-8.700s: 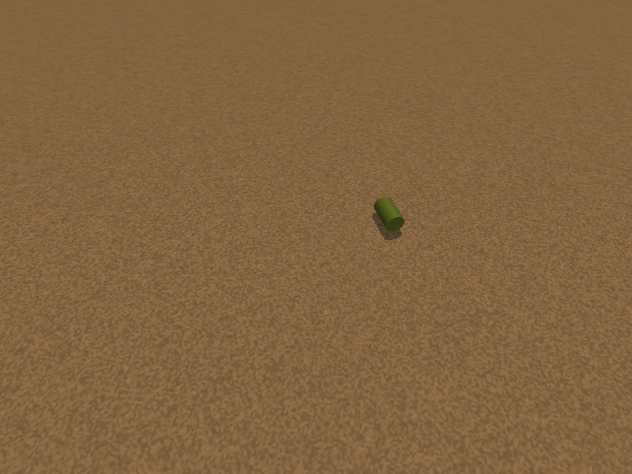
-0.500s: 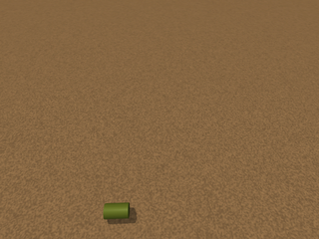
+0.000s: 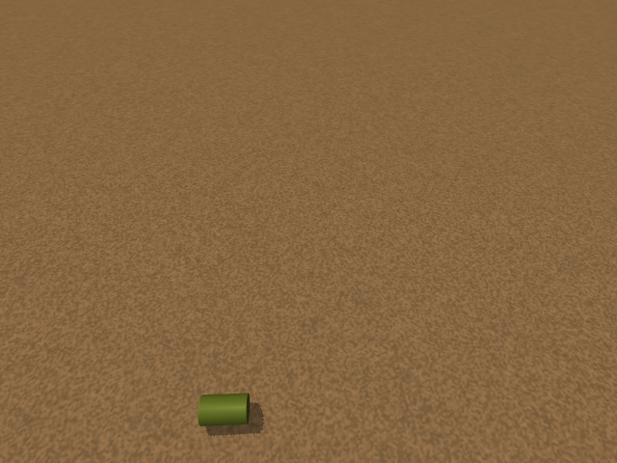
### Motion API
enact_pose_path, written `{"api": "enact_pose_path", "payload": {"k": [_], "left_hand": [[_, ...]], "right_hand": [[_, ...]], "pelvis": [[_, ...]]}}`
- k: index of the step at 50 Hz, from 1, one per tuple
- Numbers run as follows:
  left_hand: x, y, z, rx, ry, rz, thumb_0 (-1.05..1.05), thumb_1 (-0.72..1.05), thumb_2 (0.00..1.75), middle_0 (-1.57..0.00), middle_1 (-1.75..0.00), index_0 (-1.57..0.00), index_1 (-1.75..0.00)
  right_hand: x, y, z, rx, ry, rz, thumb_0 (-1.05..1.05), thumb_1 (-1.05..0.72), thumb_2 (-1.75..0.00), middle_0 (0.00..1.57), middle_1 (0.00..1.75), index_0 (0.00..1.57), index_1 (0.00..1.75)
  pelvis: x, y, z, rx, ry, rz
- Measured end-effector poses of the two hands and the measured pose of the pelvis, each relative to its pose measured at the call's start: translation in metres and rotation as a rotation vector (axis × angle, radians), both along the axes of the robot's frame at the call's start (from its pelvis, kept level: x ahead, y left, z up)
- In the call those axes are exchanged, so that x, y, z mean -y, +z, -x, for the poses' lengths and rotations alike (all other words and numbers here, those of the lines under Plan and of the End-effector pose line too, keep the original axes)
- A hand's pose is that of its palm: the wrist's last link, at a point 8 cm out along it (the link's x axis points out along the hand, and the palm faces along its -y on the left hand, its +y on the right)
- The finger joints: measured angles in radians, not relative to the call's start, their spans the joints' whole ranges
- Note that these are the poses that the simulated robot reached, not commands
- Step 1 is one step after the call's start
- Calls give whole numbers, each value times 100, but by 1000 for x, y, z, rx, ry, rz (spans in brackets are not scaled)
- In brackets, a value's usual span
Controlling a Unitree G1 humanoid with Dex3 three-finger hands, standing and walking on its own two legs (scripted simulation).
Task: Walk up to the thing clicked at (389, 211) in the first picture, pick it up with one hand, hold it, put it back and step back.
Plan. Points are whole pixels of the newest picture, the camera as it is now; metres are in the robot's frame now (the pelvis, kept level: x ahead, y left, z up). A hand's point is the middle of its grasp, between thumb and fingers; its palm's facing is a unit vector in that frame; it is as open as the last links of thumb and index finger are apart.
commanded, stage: stand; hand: left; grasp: from above
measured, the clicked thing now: (224, 409) +0.44 +0.26 -0.74
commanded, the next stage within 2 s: rise first in 0.54 s
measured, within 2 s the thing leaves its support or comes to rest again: neither
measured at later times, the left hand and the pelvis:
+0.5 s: hand out of the picture +0.07 +0.25 -0.16, palm faces -0.01 -0.94 -0.35, open 7.4 cm; pelvis +0.00 +0.00 +0.00, yaw +0 degrees
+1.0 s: hand out of the picture +0.16 +0.25 -0.18, palm faces -0.06 -0.93 -0.37, open 11.1 cm; pelvis -0.01 +0.01 -0.03, yaw -3 degrees
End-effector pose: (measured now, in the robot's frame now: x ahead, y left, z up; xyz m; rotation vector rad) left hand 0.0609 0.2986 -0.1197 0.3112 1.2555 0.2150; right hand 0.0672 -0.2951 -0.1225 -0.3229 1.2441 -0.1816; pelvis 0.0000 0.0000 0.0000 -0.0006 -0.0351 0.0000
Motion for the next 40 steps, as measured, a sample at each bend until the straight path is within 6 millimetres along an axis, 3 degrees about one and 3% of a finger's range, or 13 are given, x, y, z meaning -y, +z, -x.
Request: {"api": "enact_pose_path", "payload": {"k": [11, 33, 35, 40], "left_hand": [[0, 2, -5, 9, -4, -3, 0, 90, 90, -21, -30, -20, -31], [1, 0, 2, -6, 1, -1, 0, 90, 90, -21, -31, -20, -31], [3, 1, -6, 42, 17, 1, 0, 88, 90, -20, -33, -19, -33], [7, -6, -50, 121, 6, 19, 0, 72, 91, -18, -49, -17, -49]], "right_hand": [[0, 0, -6, 13, 4, -4, 1, -90, -90, 20, 30, 20, 30], [1, 0, 1, 0, 0, -2, 1, -90, -90, 20, 30, 20, 30], [-2, 1, -3, 52, -18, -3, 1, -91, -91, 20, 30, 20, 30], [-17, -3, -8, 144, -37, -25, 1, -93, -91, 20, 30, 20, 30]], "pelvis": [[0, 0, -2, -1, -2, 0], [1, 0, 0, 2, -3, 0], [1, -2, 2, -21, -5, 0], [0, -10, 14, -78, -14, 2]]}}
